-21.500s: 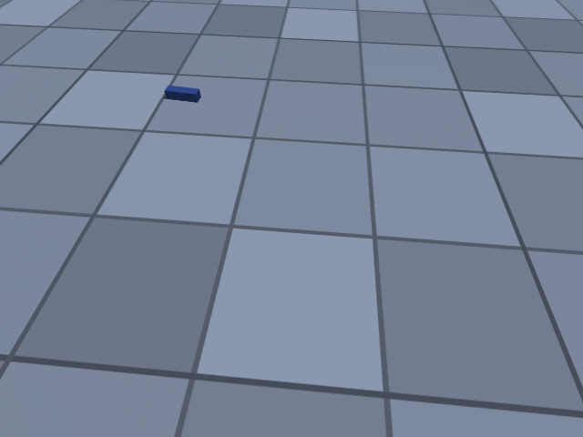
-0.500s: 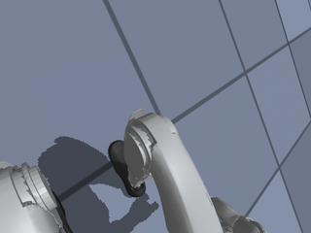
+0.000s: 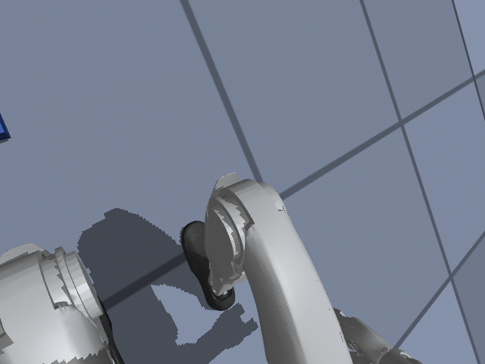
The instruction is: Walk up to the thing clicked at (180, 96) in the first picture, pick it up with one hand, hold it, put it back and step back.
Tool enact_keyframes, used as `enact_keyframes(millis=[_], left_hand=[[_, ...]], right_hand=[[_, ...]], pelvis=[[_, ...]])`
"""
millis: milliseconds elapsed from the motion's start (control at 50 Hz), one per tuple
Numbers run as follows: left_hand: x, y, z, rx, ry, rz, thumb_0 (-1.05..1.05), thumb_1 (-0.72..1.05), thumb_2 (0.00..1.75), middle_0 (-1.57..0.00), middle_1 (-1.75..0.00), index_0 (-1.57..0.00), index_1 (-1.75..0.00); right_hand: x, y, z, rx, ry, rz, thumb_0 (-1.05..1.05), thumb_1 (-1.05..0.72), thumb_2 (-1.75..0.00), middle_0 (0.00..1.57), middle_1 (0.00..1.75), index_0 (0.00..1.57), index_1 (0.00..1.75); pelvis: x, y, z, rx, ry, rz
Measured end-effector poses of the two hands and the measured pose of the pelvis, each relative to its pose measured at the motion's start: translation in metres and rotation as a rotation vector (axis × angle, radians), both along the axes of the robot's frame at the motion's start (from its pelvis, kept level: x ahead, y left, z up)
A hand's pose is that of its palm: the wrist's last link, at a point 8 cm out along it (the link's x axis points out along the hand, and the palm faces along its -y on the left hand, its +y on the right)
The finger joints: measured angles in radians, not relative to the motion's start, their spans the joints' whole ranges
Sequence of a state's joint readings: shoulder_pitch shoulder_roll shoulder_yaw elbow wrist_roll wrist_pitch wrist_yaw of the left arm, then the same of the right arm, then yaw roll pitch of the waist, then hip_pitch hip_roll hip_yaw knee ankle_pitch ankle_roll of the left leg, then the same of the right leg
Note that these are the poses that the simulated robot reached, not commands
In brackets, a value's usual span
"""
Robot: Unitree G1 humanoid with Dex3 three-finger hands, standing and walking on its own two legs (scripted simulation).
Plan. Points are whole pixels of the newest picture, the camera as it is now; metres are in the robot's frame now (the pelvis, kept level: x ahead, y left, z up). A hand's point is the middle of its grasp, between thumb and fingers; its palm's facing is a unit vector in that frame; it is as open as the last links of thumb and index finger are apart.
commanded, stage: settle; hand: left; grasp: from above
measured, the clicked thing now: out of the picture +0.48 +0.30 -0.28
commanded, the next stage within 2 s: lift in 0.48 s
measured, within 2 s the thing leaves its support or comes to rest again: neither
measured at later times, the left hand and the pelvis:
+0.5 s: hand out of the picture +0.44 +0.29 -0.17, palm faces -0.48 -0.08 -0.88, open 9.7 cm; pelvis +0.00 -0.01 +0.01, yaw +5 degrees
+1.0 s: hand out of the picture +0.41 +0.31 -0.08, palm faces -0.51 -0.11 -0.86, open 9.7 cm; pelvis +0.00 +0.00 +0.07, yaw +8 degrees
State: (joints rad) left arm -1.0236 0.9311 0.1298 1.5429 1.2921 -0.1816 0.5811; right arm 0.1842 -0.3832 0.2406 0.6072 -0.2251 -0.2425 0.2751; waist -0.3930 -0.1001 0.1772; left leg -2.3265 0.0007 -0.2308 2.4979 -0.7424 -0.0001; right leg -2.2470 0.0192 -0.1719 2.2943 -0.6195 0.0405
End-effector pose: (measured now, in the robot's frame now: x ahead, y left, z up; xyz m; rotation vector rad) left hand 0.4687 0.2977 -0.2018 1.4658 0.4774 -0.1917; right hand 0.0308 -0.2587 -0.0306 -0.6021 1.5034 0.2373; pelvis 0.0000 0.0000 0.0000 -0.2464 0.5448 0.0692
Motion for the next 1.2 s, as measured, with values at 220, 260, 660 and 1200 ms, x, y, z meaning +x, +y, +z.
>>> enact_keyframes(millis=[220,260,660,1200], left_hand=[[-0.009,0.010,0.057,0.044,0.027,-0.003,-0.01,0.02,0.63,-0.62,-0.75,-0.64,-0.70],[-0.012,0.009,0.065,0.048,0.053,-0.004,-0.01,0.01,0.63,-0.63,-0.75,-0.64,-0.70],[-0.015,0.003,0.109,0.029,0.016,-0.053,-0.01,0.00,0.64,-0.65,-0.72,-0.67,-0.68],[-0.086,0.019,0.239,-0.015,0.051,-0.025,-0.01,0.01,0.62,-0.65,-0.71,-0.67,-0.66]], right_hand=[[0.040,-0.005,-0.023,0.056,-0.089,-0.052,0.00,-0.91,-0.90,0.20,0.30,0.20,0.30],[0.048,-0.005,-0.028,0.066,-0.117,-0.055,0.00,-0.91,-0.90,0.20,0.30,0.20,0.30],[0.041,-0.020,-0.031,-0.023,-0.133,-0.151,0.00,-0.91,-0.90,0.20,0.30,0.20,0.30],[0.092,-0.009,0.039,-0.017,-0.278,-0.231,0.00,-0.91,-0.90,0.20,0.30,0.21,0.30]], pelvis=[[0.006,0.000,0.009,0.027,0.057,0.021],[0.004,-0.001,0.011,0.035,0.057,0.026],[-0.003,-0.008,0.020,0.083,0.068,0.051],[-0.003,-0.001,0.111,0.122,0.087,0.083]])
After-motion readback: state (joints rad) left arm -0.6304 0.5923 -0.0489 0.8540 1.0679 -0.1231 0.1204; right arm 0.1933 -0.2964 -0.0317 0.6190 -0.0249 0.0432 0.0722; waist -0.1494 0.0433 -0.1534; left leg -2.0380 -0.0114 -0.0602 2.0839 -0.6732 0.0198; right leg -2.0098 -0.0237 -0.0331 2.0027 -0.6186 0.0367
